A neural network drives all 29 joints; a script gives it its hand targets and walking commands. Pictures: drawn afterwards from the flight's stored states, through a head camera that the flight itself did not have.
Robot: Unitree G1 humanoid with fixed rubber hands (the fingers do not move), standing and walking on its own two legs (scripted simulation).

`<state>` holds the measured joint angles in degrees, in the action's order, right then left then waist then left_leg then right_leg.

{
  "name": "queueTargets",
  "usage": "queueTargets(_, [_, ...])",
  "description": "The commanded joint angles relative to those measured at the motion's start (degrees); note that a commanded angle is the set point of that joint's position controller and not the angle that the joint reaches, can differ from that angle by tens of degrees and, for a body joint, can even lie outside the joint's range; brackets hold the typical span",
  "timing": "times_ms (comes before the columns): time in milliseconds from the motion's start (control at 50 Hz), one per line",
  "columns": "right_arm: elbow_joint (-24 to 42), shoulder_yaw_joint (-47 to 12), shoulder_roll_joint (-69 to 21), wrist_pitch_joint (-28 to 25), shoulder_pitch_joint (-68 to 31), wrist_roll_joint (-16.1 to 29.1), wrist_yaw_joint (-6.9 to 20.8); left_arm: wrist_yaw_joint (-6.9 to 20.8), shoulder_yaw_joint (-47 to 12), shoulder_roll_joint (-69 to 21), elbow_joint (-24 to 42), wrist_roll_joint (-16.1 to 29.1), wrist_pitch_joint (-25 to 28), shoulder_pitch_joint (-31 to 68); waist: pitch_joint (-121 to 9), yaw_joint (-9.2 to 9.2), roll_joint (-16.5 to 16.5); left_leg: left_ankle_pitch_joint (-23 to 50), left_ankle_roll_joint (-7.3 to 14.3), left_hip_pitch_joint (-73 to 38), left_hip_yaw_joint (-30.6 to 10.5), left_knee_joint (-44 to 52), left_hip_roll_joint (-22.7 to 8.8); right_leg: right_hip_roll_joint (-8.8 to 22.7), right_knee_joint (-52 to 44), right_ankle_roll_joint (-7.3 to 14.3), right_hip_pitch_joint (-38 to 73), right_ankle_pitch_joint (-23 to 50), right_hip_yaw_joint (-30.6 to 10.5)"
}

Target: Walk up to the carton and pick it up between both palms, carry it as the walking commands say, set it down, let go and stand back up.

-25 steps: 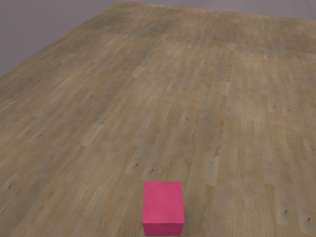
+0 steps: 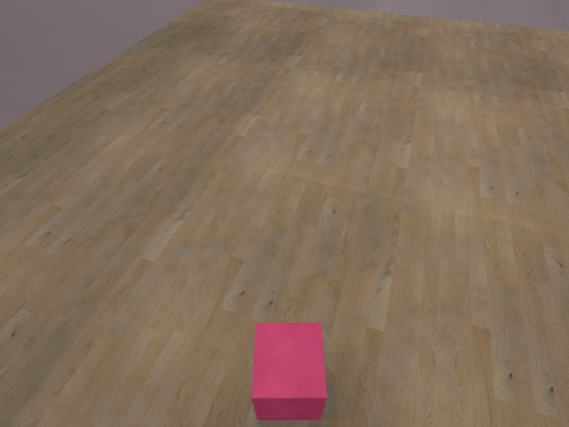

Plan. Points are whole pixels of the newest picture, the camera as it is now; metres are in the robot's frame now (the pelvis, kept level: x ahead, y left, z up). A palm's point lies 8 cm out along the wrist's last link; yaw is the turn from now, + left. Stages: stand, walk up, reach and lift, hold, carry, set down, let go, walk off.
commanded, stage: walk up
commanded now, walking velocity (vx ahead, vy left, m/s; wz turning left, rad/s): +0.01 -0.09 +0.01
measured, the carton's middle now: (288, 372) +0.42 +0.01 -0.64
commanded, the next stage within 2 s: stand in 0.60 s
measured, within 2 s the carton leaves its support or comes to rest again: neither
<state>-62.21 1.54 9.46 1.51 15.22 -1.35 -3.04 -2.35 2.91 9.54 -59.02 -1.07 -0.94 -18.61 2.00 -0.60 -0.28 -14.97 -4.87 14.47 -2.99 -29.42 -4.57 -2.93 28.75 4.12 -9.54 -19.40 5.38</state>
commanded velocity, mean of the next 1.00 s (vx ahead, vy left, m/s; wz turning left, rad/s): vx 0.01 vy -0.06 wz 0.01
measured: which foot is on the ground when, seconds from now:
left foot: down 0.00-1.00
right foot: down 0.00-1.00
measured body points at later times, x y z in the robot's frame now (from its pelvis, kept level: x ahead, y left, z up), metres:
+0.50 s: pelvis +0.00 -0.01 +0.00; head +0.02 -0.01 +0.45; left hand +0.01 +0.23 -0.16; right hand +0.02 -0.24 -0.16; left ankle +0.01 +0.17 -0.73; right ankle -0.04 -0.07 -0.73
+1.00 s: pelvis -0.03 +0.01 -0.02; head +0.05 +0.01 +0.42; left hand +0.15 +0.24 -0.16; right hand +0.15 -0.23 -0.16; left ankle +0.01 +0.17 -0.73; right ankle -0.04 -0.07 -0.73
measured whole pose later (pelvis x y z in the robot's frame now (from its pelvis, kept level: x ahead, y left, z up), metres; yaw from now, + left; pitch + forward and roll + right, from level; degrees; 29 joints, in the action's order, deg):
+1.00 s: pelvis -0.03 +0.01 -0.02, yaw -2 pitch +11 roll +1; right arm -43.3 -1.5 12.7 20.8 -3.2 1.8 -1.8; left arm -2.5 1.0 11.9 -41.3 2.7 -21.5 1.8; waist -1.7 0.7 1.5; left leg -16.7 -3.4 34.9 -0.1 -40.4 -3.0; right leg -0.8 43.8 3.5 -32.7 -22.5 3.2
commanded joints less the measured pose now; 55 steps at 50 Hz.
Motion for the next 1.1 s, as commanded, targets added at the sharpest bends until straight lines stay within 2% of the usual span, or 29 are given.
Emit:
queueTargets(0, [2.90, 0.96, 5.28, 0.12, 0.13, 0.09, -0.34, 0.07, 0.72, 4.84, 1.78, 0.08, 0.42, -4.00, 1.47, 0.28, -0.73, 5.87, 4.19, 0.56, 1.85, 1.17, -2.82, 9.72, -9.82, -0.86, -4.23, 8.75, -7.67])
queueTargets(20, [3.29, 1.70, 6.22, 0.18, 3.47, -0.34, -0.56, -0.07, 1.65, 5.77, 2.41, -0.24, 0.29, -3.27, 3.30, -0.05, 2.41, 6.40, 4.04, 2.04, 0.51, 1.43, -3.59, 8.62, -6.00, -0.88, -5.45, 7.27, -4.48])
queueTargets(40, [3.07, 1.33, 5.24, 0.08, 1.59, -0.60, -0.56, -0.08, 0.94, 4.52, 3.14, -0.13, 0.21, -1.59, 4.21, 0.14, 0.28, 9.13, 4.48, 2.11, 0.80, 0.63, -3.26, 8.42, -6.12, -0.47, -6.07, 10.85, -5.75])
queueTargets(60, [3.37, 1.42, 5.78, -0.22, 2.10, -0.53, -0.26, -0.09, 1.23, 5.54, 3.58, -0.34, 0.49, -1.76, 0.13, -0.38, 1.73, 10.03, 4.50, 0.41, 1.17, -1.39, -3.17, 9.27, -5.83, -0.32, -3.75, 13.12, -5.87])
queueTargets(120, [3.66, 0.76, 4.90, -0.53, 1.80, -0.29, -0.09, -0.20, 0.88, 6.12, 3.55, 0.17, 0.63, -1.12, 0.31, -0.38, -0.81, 10.12, 3.91, -1.42, 1.32, 0.76, -3.82, 9.67, -6.93, -0.63, -4.60, 13.05, -6.73])
queueTargets(200, [2.81, 1.18, 7.03, -0.61, 3.44, -0.14, 0.10, 0.07, 1.00, 5.88, 4.16, 0.13, 1.00, -2.04, -3.11, -0.13, 1.03, 9.61, 4.28, -2.44, -0.84, 2.24, -4.59, 7.93, -3.99, -1.01, -2.37, 8.91, -4.44])
queueTargets(240, [2.29, 0.89, 5.27, -0.56, 1.52, -0.22, 0.21, -0.11, 0.77, 5.54, 2.97, 0.46, 1.34, -3.43, 1.33, 0.93, -0.27, 10.02, 3.91, 0.29, 1.05, 1.24, -3.35, 9.71, -7.36, -1.53, -2.75, 15.64, -6.20])
queueTargets(280, [2.03, 0.48, 3.90, -0.58, 2.85, 0.25, 0.37, -0.22, 0.05, 5.43, 1.74, 0.44, 1.70, -4.26, -0.45, 0.05, 0.37, 10.90, 2.94, -1.54, 2.40, 1.35, -2.20, 10.37, -7.75, -1.16, -1.60, 22.22, -6.37])
queueTargets(300, [3.22, 1.17, 5.70, -0.48, 3.20, -0.28, -0.02, -0.55, 1.64, 7.86, 3.86, 0.08, 1.34, -3.07, -0.10, -0.02, 3.68, 9.91, 2.93, 0.58, 3.39, -0.23, -2.06, 9.76, -5.74, -0.93, -0.75, 20.85, -4.93])
queueTargets(320, [2.86, 1.41, 6.07, -0.57, 2.45, -0.10, -0.25, -0.56, 1.34, 7.52, 3.14, 0.33, 1.38, -2.76, -0.85, 0.02, 2.25, 12.70, 3.46, -0.03, 1.74, -0.97, -2.41, 9.78, -3.77, -0.96, -0.01, 25.51, -4.80])
queueTargets(380, [2.80, 1.37, 6.59, -0.51, 2.55, -0.04, -0.05, -0.40, 1.34, 7.14, 3.27, 0.42, 1.15, -4.37, -0.17, 0.06, -0.10, 14.51, 3.88, -1.53, 1.75, -0.78, -3.93, 8.92, -2.98, -1.12, -2.42, 21.06, -3.82])
queueTargets(440, [2.64, 1.11, 5.92, -0.04, 3.76, -0.09, 0.02, -0.19, 1.46, 6.59, 3.65, -0.21, 0.78, -2.44, -1.13, -0.75, 2.21, 9.79, 3.08, -2.50, 2.58, 0.33, -3.39, 9.71, -4.90, -0.45, -4.28, 14.80, -4.03])
queueTargets(480, [2.72, 1.21, 5.91, -0.20, 2.63, -0.42, -0.06, -0.19, 0.73, 5.29, 3.95, 0.34, 0.88, -2.29, -0.36, -0.02, -3.06, 13.44, 3.51, -1.81, 2.03, 1.38, -3.68, 8.95, -4.08, -1.07, -4.16, 13.82, -4.17])
queueTargets(560, [4.11, 1.57, 6.85, -0.21, 0.33, 0.04, -0.18, 0.11, 1.67, 6.50, 4.71, 0.08, 0.56, -3.38, -1.39, 0.89, 0.73, 9.20, 4.94, 0.94, -0.65, -0.18, -5.47, 9.15, -5.18, -0.94, -2.31, 10.25, -5.22])
queueTargets(600, [4.05, 0.71, 3.66, 0.28, 0.37, 0.05, 0.32, 0.32, 0.83, 4.14, 4.07, -0.15, 0.83, -3.00, 1.84, 1.31, 3.17, 7.42, 3.50, 2.18, 3.67, -1.31, -2.36, 10.97, -7.48, 0.01, -2.97, 13.72, -6.00])
queueTargets(680, [2.06, -0.04, 2.75, 0.03, 1.85, 0.30, 0.71, -0.21, 0.00, 4.29, 2.66, 0.27, 1.54, -2.56, 2.60, -0.25, 3.55, 7.78, 3.28, -2.58, 3.00, 1.30, -1.82, 10.24, -9.23, -1.10, -4.73, 16.91, -6.68])
queueTargets(740, [1.16, 0.12, 4.45, -0.49, 2.57, 0.06, 0.69, -0.11, 0.02, 5.31, 2.00, 0.68, 1.90, -4.31, 0.19, 0.38, -1.68, 11.52, 3.20, -4.95, 2.52, 3.93, -3.18, 9.60, -8.29, -2.15, -2.62, 17.66, -5.29])
queueTargets(780, [0.57, 0.26, 5.97, -0.70, 2.38, -0.14, 0.79, -0.08, -0.19, 5.91, 2.21, 0.35, 2.02, -2.72, 1.11, -0.25, -0.97, 12.60, 3.21, -3.34, 1.97, 5.01, -3.45, 9.61, -8.39, -2.00, -1.13, 19.57, -5.16])
queueTargets(800, [32.60, -4.00, 9.25, -1.85, -41.50, 3.95, 0.75, 0.32, 0.41, 9.04, 31.91, 1.42, 1.31, 38.63, -3.24, 2.26, 4.40, -8.05, 4.16, 11.50, 5.01, -5.21, 4.69, 5.08, -2.64, -2.99, -26.49, -1.35, -9.53])
queueTargets(820, [25.69, -2.00, 9.61, 1.90, -29.93, 2.17, 0.12, -0.31, 1.73, 9.40, 23.79, 1.06, -3.54, 32.85, -7.13, 1.82, 4.82, -5.61, 4.27, 5.80, 6.86, -7.69, 3.52, 6.54, -0.17, -3.39, -25.84, -2.37, -6.88])
queueTargets(840, [24.89, -2.84, 9.33, 5.49, -27.52, 3.47, 0.51, -0.89, 0.82, 8.05, 25.89, 2.07, -6.47, 31.51, -11.12, 0.96, 1.41, -3.86, 3.69, 10.13, 7.93, -8.48, 2.82, 5.75, 2.90, -2.72, -23.74, -0.30, -7.34])
queueTargets(860, [25.43, -2.07, 10.32, 8.44, -25.95, 4.14, 0.55, -0.48, 0.91, 10.02, 23.04, 2.88, -9.34, 27.82, -11.67, 2.79, 4.94, -2.44, 4.88, 13.64, 7.22, -10.03, 3.19, 5.98, 5.73, -3.33, -22.00, 3.14, -5.87])
queueTargets(900, [20.64, -2.74, 7.70, 17.57, -14.61, 3.05, 0.60, -0.05, -3.29, 6.25, 20.03, 5.70, -18.55, 18.88, -13.11, 1.67, 5.76, -0.57, 6.61, 8.25, 5.98, -10.51, 4.59, 7.33, 4.58, -2.02, -25.13, 4.32, -7.96])
queueTargets(940, [21.13, -2.02, 7.08, 22.56, -12.42, 2.50, 0.96, -0.44, -1.65, 6.08, 21.55, 4.01, -23.98, 17.62, -14.82, 0.59, 0.37, 6.07, 5.29, 8.86, 4.82, -10.54, 5.45, 6.12, 5.74, -1.48, -22.92, 15.91, -8.72])
queueTargets(960, [22.42, -1.05, 6.99, 24.71, -12.69, 3.25, 1.46, -0.20, -2.01, 4.24, 22.18, 4.28, -25.63, 13.75, -18.09, 0.56, 1.94, 13.04, 5.30, 10.51, 3.26, -10.19, 5.30, 4.69, 7.37, -1.33, -19.37, 25.03, -8.58])
queueTargets(980, [21.15, -1.88, 8.82, 26.38, -8.48, 2.96, 2.22, -0.33, -0.30, 3.88, 22.75, 2.53, -27.36, 11.87, -22.13, 1.04, -1.06, 16.78, 4.54, 9.11, 3.83, -11.52, 5.81, 4.30, 9.20, -1.34, -14.24, 30.61, -8.71])
queueTargets(1020, [22.59, 1.86, 9.81, 26.68, -6.21, 1.69, 3.64, -0.71, -0.27, -0.17, 22.49, 0.41, -28.26, 3.73, -21.99, 0.64, 0.44, 26.13, 3.60, 9.28, 1.90, -8.73, 5.96, 1.56, 9.17, -1.91, -14.19, 33.95, -7.07])
queueTargets(1040, [20.31, 1.97, 9.86, 27.00, -5.79, 0.77, 4.05, -1.13, 0.62, -0.41, 21.32, -0.69, -29.20, 4.57, -17.92, 1.74, -0.60, 22.68, 3.76, 11.36, 2.29, -8.48, 7.19, 2.34, 8.03, -2.04, -16.62, 33.52, -8.13])
queueTargets(1080, [26.41, 3.31, 8.23, 24.13, -10.27, -1.04, 5.40, -1.04, 0.95, -2.95, 27.99, -1.11, -26.71, 9.47, -20.99, 1.70, 3.28, 21.45, 5.01, 13.33, 2.82, -7.68, 7.69, 1.18, 7.68, -2.61, -15.16, 33.53, -7.57])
